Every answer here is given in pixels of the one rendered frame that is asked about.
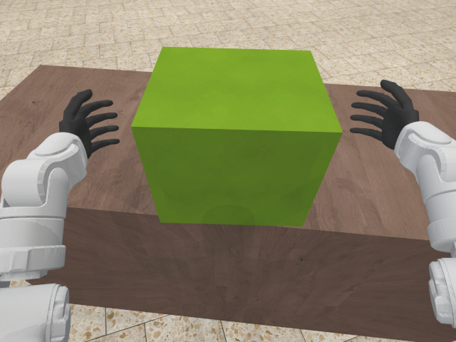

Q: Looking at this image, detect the left robot forearm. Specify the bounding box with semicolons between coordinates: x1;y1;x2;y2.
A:
0;133;88;288

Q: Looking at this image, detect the robot left upper arm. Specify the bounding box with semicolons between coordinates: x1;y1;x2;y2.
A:
0;284;71;342

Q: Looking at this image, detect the right robot hand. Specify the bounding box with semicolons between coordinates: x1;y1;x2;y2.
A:
350;80;419;150

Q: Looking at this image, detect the pedestal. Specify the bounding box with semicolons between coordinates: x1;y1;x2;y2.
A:
0;65;456;342

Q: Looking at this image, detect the carton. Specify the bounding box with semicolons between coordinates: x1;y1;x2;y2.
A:
131;47;343;227

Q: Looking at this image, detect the right robot forearm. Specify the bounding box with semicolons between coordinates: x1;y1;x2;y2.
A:
394;121;456;258

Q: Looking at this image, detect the robot right upper arm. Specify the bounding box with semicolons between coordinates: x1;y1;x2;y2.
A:
429;258;456;328

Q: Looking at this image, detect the left robot hand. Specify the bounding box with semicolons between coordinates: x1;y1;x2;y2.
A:
59;89;120;158

